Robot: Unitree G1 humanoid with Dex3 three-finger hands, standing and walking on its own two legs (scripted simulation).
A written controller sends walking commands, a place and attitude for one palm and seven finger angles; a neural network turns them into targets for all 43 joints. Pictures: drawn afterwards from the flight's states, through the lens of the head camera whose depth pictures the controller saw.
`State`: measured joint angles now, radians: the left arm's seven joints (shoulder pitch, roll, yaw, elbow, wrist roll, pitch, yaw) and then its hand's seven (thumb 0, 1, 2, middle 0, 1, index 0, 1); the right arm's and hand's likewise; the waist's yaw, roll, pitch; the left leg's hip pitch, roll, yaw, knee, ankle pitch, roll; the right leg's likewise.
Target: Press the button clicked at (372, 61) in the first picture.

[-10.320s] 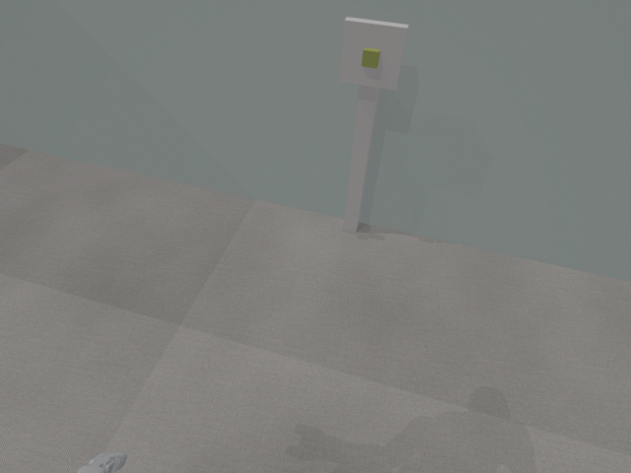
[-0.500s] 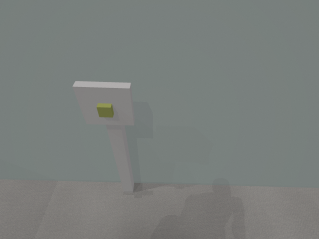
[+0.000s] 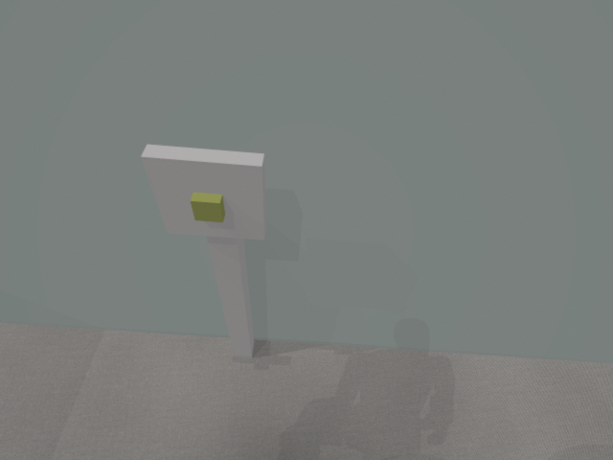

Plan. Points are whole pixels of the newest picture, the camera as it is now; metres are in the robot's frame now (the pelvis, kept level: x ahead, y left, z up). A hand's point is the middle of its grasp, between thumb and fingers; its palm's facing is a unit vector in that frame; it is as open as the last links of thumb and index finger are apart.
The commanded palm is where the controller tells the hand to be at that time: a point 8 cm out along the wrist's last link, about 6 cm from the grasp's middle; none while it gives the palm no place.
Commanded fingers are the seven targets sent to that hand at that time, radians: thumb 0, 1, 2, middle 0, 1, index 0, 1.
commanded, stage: come to a stop and stand still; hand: left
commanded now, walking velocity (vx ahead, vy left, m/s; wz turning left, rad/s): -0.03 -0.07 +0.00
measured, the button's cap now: (208, 206) +0.48 +0.21 +0.01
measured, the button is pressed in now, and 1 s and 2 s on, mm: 0 0 0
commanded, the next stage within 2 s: look again from close up in 0.48 s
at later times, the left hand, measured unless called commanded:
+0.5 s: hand out of the picture -0.05 +0.13 -0.18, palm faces +0.05 -0.99 -0.11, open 7.4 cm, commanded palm none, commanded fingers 0.00 0.90 0.90 -0.20 -0.30 -0.20 -0.30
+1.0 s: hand out of the picture +0.00 +0.22 -0.17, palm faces +0.08 -0.97 -0.24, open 7.4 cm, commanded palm none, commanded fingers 0.00 0.90 0.90 -0.20 -0.30 -0.20 -0.30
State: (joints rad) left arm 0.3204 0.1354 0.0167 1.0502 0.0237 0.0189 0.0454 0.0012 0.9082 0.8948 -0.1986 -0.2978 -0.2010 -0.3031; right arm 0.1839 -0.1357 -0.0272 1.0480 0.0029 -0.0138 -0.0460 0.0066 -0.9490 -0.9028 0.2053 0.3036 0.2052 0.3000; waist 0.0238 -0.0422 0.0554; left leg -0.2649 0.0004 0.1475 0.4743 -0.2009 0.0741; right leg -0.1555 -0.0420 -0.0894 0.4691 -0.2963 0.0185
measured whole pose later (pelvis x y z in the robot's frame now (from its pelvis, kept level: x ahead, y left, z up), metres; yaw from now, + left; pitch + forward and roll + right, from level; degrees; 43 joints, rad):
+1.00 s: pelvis -0.03 +0.02 +0.00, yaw +2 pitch -2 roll -2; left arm 0.30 0.20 0.04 0.98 0.03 0.00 0.03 0.00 0.91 0.89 -0.20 -0.30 -0.20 -0.30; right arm 0.28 -0.20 -0.03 1.00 -0.02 0.00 -0.01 0.01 -0.91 -0.90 0.21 0.30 0.21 0.30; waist 0.01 0.01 -0.02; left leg -0.32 -0.04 0.11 0.49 -0.16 0.11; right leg -0.21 -0.04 -0.06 0.51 -0.28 -0.01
